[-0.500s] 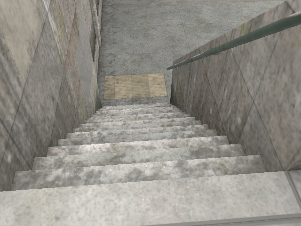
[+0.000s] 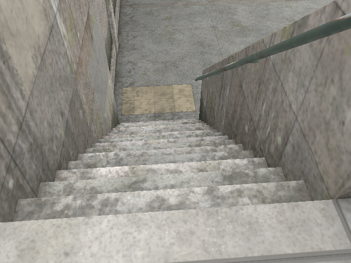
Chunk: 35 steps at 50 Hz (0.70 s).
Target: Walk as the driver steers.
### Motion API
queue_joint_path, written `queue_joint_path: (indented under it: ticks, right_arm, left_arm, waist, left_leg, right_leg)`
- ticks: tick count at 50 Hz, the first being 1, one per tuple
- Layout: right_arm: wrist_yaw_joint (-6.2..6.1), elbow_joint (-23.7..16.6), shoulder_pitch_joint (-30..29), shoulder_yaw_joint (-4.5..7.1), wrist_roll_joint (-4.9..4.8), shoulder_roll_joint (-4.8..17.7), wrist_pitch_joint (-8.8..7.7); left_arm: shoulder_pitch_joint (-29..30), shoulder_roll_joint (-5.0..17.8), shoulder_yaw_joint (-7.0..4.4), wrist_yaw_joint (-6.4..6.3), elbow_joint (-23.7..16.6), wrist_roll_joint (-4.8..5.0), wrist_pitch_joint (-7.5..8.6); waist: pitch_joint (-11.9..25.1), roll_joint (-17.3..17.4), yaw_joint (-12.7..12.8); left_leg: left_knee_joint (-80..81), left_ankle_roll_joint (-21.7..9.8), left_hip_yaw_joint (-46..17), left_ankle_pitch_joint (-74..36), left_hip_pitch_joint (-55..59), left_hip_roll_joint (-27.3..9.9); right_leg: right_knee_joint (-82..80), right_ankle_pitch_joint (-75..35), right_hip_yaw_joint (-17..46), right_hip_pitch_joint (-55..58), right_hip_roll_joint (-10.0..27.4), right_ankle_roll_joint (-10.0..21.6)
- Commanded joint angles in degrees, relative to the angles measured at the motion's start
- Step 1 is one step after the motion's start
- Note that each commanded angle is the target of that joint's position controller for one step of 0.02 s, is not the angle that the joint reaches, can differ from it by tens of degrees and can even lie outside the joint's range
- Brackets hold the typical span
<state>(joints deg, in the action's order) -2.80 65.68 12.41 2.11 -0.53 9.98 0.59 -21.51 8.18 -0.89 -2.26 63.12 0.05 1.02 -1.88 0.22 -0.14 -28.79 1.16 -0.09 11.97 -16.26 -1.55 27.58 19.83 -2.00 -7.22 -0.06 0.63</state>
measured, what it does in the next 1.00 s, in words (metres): walks ahead: right foot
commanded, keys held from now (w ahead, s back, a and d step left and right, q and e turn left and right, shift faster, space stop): no key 0.10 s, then w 0.86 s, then no key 0.04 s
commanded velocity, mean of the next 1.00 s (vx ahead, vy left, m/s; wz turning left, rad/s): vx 0.33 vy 0.00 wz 0.00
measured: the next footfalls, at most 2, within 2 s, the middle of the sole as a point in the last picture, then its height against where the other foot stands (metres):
right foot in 0.88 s outside the picture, level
left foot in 1.28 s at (146, 246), level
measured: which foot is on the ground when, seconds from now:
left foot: down 0.00-0.90, up 0.92-1.00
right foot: down 0.00-0.38, up 0.40-0.86, down 0.88-1.00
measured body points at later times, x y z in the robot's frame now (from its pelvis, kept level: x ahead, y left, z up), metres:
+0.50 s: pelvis +0.10 +0.05 +0.00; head +0.11 +0.07 +0.45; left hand +0.11 +0.30 -0.15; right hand +0.08 -0.20 -0.14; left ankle +0.07 +0.13 -0.74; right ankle +0.01 -0.09 -0.63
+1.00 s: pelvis +0.37 -0.01 -0.01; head +0.40 -0.01 +0.44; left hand +0.49 +0.24 -0.14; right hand +0.34 -0.26 -0.16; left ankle +0.22 +0.14 -0.62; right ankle +0.46 -0.09 -0.74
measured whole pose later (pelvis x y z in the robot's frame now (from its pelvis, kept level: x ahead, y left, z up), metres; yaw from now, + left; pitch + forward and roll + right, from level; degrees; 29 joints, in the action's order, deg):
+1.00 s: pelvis +0.37 -0.01 -0.01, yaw +0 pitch +1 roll +0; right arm -1.6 59.2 21.3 2.4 -1.6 12.2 -5.0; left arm -7.5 12.4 -3.4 3.0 53.1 0.3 5.3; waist -3.6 0.5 -0.4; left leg -74.3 -2.1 -3.6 24.4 -19.7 -1.1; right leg 31.1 7.5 -4.4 -24.3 -1.9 3.8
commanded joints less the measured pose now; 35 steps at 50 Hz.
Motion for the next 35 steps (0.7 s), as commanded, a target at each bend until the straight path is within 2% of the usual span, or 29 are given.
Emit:
queue_joint_path:
  ticks: [1,5,6,8,9,10,11,12,13,14,15,16,17,18,19,20,21,22,23,24,25,26,28,30,33,35]
  right_arm:
    - [-0.16,-0.93,2.62,0.71,-0.01,5.07,-0.24]
    - [-0.18,-0.97,2.83,0.70,-0.02,5.01,-0.25]
    - [-0.17,-0.45,3.78,0.56,0.00,4.41,-0.19]
    - [-0.20,-0.67,3.44,0.93,-0.57,4.74,-0.29]
    - [-0.05,-1.77,1.38,1.00,-0.60,4.73,-0.83]
    - [0.40,-3.28,-1.32,0.77,-0.74,3.77,-1.73]
    - [0.99,-4.61,-3.35,0.47,-0.90,2.84,-2.83]
    - [1.51,-5.57,-4.57,0.59,-1.11,3.17,-3.79]
    - [1.97,-6.36,-5.05,0.71,-1.40,3.66,-4.64]
    - [2.37,-6.96,-5.08,0.83,-1.69,4.07,-5.33]
    - [2.70,-6.99,-4.32,1.02,-1.88,4.39,-5.91]
    - [2.98,-5.58,-0.92,1.35,-1.93,4.15,-6.22]
    - [3.11,-2.69,5.48,1.98,-1.88,4.13,-6.22]
    - [3.10,-0.15,12.45,3.00,-1.58,5.14,-5.94]
    - [2.74,1.51,21.14,4.44,-1.18,8.91,-5.86]
    - [2.93,1.29,27.46,5.25,-0.83,15.24,-6.28]
    - [3.12,0.57,22.91,3.39,0.16,10.82,-7.15]
    - [3.18,-1.35,16.86,2.42,-0.03,8.18,-7.65]
    - [3.53,-2.92,12.18,1.62,0.07,6.58,-7.72]
    - [3.91,-3.82,9.94,1.07,0.19,5.87,-7.59]
    - [4.02,-3.92,9.90,0.54,0.43,4.53,-7.30]
    - [3.87,-3.60,11.44,0.31,0.62,4.09,-6.91]
    - [3.16,-2.75,15.23,0.23,0.77,5.13,-6.53]
    - [2.42,-2.87,16.81,0.20,1.04,6.52,-6.16]
    - [1.64,-4.02,16.60,0.21,1.21,7.48,-5.70]
    - [1.45,-3.87,18.33,0.49,0.67,8.15,-5.56]
  left_arm:
    - [-6.10,4.47,-0.70,-0.12,-0.19,0.01,0.15]
    - [-6.31,4.40,-0.70,-0.11,-0.26,0.02,0.16]
    - [-7.56,4.17,-0.70,-0.18,0.34,0.09,0.07]
    - [-7.29,7.05,-1.72,-0.53,-0.30,0.86,-0.20]
    - [-8.16,8.56,-2.21,-0.64,-0.82,1.25,0.02]
    - [-9.28,10.62,-2.88,-0.60,-1.02,1.62,0.56]
    - [-8.97,12.23,-3.56,-0.54,-1.36,1.74,1.27]
    - [-8.52,11.59,-3.54,-0.43,-1.79,1.21,2.04]
    - [-7.97,10.76,-3.44,-0.16,-2.11,0.98,2.66]
    - [-7.15,10.21,-3.37,0.09,-2.60,1.21,2.90]
    - [-6.15,10.15,-3.39,0.29,-2.95,1.52,2.86]
    - [-4.34,10.48,-3.36,0.50,-3.41,1.74,2.53]
    - [-3.09,10.86,-3.36,0.68,-3.80,1.81,2.17]
    - [-2.23,11.41,-3.33,0.74,-4.38,1.61,2.27]
    - [0.59,9.36,-2.68,0.92,-5.68,1.50,2.74]
    - [-0.70,3.62,-1.35,0.74,-7.73,1.52,3.94]
    - [0.27,4.73,-1.80,0.85,-8.26,2.65,5.00]
    - [2.26,6.20,-2.12,1.25,-9.12,3.36,5.52]
    - [3.30,7.04,-2.43,1.37,-9.08,3.12,5.79]
    - [3.72,7.90,-3.07,1.30,-8.84,2.40,5.94]
    - [3.41,8.98,-3.79,1.47,-8.50,2.01,5.66]
    - [3.12,8.73,-4.03,1.79,-8.06,2.00,5.19]
    - [4.99,6.94,-3.93,2.16,-8.49,1.89,4.13]
    - [10.64,6.04,-3.60,2.21,-10.81,1.49,3.53]
    - [19.00,4.94,-2.74,2.79,-13.92,1.33,3.58]
    - [22.57,5.07,-2.41,3.39,-14.95,1.44,3.73]
  waist:
    - [-1.94,-0.53,-0.01]
    - [-2.00,-0.54,0.00]
    - [-0.74,-1.01,0.10]
    - [-3.83,-4.39,0.57]
    - [-6.43,-6.44,1.63]
    - [-9.02,-9.56,2.73]
    - [-11.56,-11.13,3.13]
    - [-12.75,-10.43,3.08]
    - [-12.85,-9.65,2.82]
    - [-12.03,-8.52,2.31]
    - [-10.72,-7.34,1.44]
    - [-8.80,-6.61,-0.60]
    - [-6.14,-6.06,-3.26]
    - [-3.01,-5.36,-6.16]
    - [0.12,4.05,-10.07]
    - [5.36,19.38,-9.68]
    - [3.58,12.69,-6.67]
    - [-1.48,7.84,-4.44]
    - [-3.15,4.18,-2.92]
    - [-3.97,2.89,-1.79]
    - [-3.97,3.75,-0.99]
    - [-3.63,4.64,-0.90]
    - [-4.10,4.00,-0.92]
    - [-5.14,3.14,-1.44]
    - [-6.45,3.14,-2.74]
    - [-7.10,3.51,-3.62]
  left_leg:
    - [2.49,-2.42,-0.55,-9.80,6.45,-0.71]
    - [2.44,-2.38,-0.53,-9.86,6.44,-0.71]
    - [1.84,-2.38,0.62,-3.98,6.80,0.27]
    - [-3.41,-2.72,4.47,14.79,1.37,3.79]
    - [-7.50,-2.97,5.37,18.10,-4.11,4.19]
    - [-13.06,-3.37,5.99,15.38,-9.89,3.68]
    - [-18.10,-4.34,3.73,12.90,-13.86,0.89]
    - [-21.92,-5.12,1.81,14.80,-19.01,-1.16]
    - [-22.82,-5.81,0.56,17.19,-22.65,-2.70]
    - [-19.70,-6.40,0.29,18.13,-23.18,-3.48]
    - [-13.94,-6.64,1.46,17.09,-19.07,-3.04]
    - [-7.24,-6.47,4.51,12.46,-9.46,-0.91]
    - [-2.90,-5.62,8.07,3.92,3.41,2.70]
    - [-2.56,-5.08,8.48,0.25,13.99,4.86]
    - [4.41,-8.02,-5.26,5.24,22.08,-3.89]
    - [16.80,-16.85,-35.58,9.87,29.91,-19.36]
    - [19.46,-18.74,-43.71,15.57,26.12,-22.63]
    - [18.50,-16.94,-36.63,15.88,22.10,-21.69]
    - [18.79,-14.66,-27.92,13.03,18.81,-18.46]
    - [19.53,-12.88,-21.45,7.97,16.18,-15.75]
    - [19.85,-11.15,-15.41,2.37,14.36,-12.58]
    - [20.05,-10.57,-11.88,-2.23,13.89,-10.97]
    - [20.21,-11.12,-8.63,-10.35,14.05,-10.36]
    - [20.65,-11.91,-7.45,-15.33,14.35,-11.01]
    - [21.31,-11.46,-4.11,-17.00,11.35,-9.82]
    - [21.36,-11.43,-2.85,-17.47,11.44,-10.06]
  right_leg:
    - [-6.73,-8.48,1.63,-8.91,1.79,0.74]
    - [-6.72,-8.60,1.65,-8.89,1.79,0.76]
    - [-7.38,-2.45,1.49,-8.33,1.53,1.15]
    - [-9.84,17.68,5.37,-10.12,3.38,4.49]
    - [-13.07,25.98,10.76,-10.09,7.22,7.05]
    - [-17.02,30.01,18.34,-8.55,13.05,10.18]
    - [-19.24,29.27,24.73,-8.49,18.22,13.06]
    - [-19.53,24.64,27.14,-5.88,20.51,14.44]
    - [-18.48,19.30,26.65,-2.50,20.92,14.41]
    - [-17.05,14.94,24.26,0.09,20.05,13.39]
    - [-15.54,11.27,20.50,-0.13,18.13,11.81]
    - [-13.57,8.67,15.68,-4.14,15.06,10.09]
    - [-10.08,5.06,11.70,-10.32,12.04,8.81]
    - [-3.78,-4.81,8.60,-15.03,9.31,7.58]
    - [15.34,-11.27,1.67,-21.34,4.00,4.01]
    - [36.21,6.84,-0.45,-33.33,-3.68,1.03]
    - [47.19,9.71,8.07,-38.01,-1.27,2.47]
    - [50.53,5.10,8.64,-41.83,1.93,4.32]
    - [49.15,-0.86,7.53,-41.35,4.68,5.32]
    - [45.35,-5.19,6.71,-39.78,6.38,5.70]
    - [41.97,-7.55,5.75,-36.61,7.46,5.60]
    - [39.83,-8.95,4.56,-34.96,7.56,5.17]
    - [36.70,-10.64,2.87,-36.26,7.67,3.72]
    - [30.74,-13.81,2.45,-39.52,8.02,2.26]
    - [18.01,-20.81,0.98,-36.70,6.58,1.21]
    - [13.30,-23.00,-0.41,-34.34,5.04,1.30]
Keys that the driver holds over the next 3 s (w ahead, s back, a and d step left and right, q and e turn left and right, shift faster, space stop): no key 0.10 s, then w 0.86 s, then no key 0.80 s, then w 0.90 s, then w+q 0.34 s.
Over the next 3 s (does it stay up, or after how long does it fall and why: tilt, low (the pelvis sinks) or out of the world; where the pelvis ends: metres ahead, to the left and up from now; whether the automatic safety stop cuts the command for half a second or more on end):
stays up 0.91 -0.06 -0.30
